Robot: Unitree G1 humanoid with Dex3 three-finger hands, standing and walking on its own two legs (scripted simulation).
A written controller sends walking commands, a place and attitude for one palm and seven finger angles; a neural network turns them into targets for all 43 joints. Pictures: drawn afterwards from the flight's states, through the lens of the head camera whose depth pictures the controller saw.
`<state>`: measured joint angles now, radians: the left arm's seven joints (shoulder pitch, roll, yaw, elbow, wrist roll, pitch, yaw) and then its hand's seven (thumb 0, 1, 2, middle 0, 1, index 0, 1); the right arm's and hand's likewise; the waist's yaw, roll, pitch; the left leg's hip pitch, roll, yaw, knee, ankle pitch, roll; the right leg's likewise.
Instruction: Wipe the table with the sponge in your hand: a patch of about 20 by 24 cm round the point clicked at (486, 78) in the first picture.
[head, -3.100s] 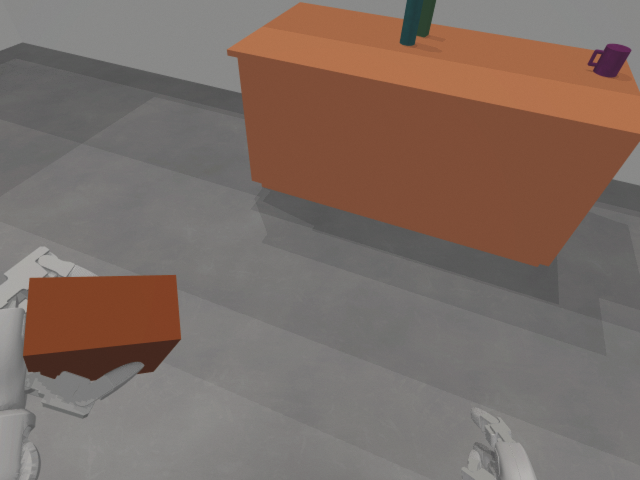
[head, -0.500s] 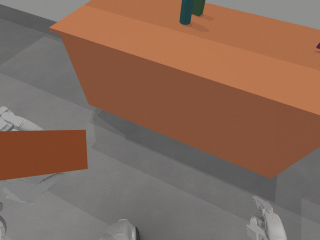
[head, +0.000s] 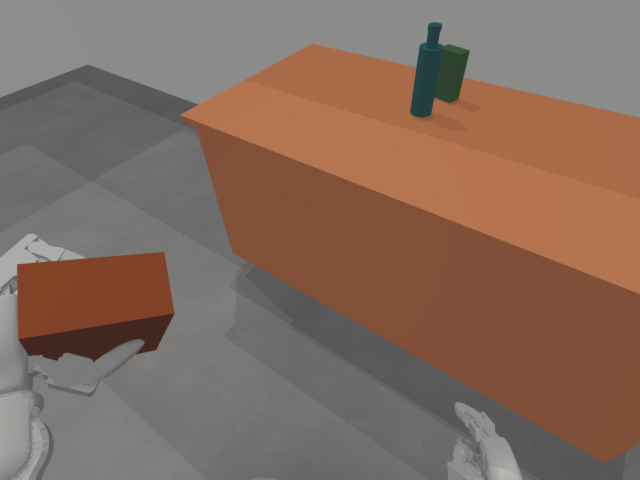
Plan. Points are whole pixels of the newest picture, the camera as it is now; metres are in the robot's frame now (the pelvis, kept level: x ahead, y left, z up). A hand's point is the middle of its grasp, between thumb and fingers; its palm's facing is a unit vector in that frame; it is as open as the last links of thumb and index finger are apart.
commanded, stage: turn to face it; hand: left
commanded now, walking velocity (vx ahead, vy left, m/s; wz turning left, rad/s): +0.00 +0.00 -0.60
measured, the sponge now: (119, 312) +0.21 +0.23 +0.17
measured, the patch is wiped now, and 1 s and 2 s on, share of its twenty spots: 0.00 0.00 0.00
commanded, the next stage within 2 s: take the last steps up to it in 1.48 s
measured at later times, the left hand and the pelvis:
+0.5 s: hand (196, 300) +0.23 +0.16 +0.18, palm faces +0.16 -0.90 -0.42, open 10.2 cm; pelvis -0.05 -0.01 +0.01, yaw -19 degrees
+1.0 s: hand (349, 386) +0.16 +0.01 +0.19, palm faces -0.14 -0.86 -0.50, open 10.3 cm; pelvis -0.15 -0.07 +0.01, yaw -35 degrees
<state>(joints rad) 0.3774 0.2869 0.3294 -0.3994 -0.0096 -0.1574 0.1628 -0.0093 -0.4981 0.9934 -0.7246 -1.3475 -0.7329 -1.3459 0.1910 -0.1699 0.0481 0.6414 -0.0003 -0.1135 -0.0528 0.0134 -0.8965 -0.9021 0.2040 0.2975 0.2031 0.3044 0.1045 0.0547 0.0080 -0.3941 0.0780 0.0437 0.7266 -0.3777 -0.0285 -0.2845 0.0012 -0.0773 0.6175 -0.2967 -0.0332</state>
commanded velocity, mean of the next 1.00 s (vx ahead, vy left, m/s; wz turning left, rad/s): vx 0.00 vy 0.00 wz -0.58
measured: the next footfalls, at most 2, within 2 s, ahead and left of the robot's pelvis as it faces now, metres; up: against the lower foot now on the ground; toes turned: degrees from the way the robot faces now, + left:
left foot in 0.28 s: +0.03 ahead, +0.11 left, +0.00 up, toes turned -7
right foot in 0.60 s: -0.05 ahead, -0.15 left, +0.00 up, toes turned -27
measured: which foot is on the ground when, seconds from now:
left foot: up 0.00-0.26, down 0.28-0.62, up 0.64-1.00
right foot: down 0.00-0.32, up 0.34-0.58, down 0.60-1.00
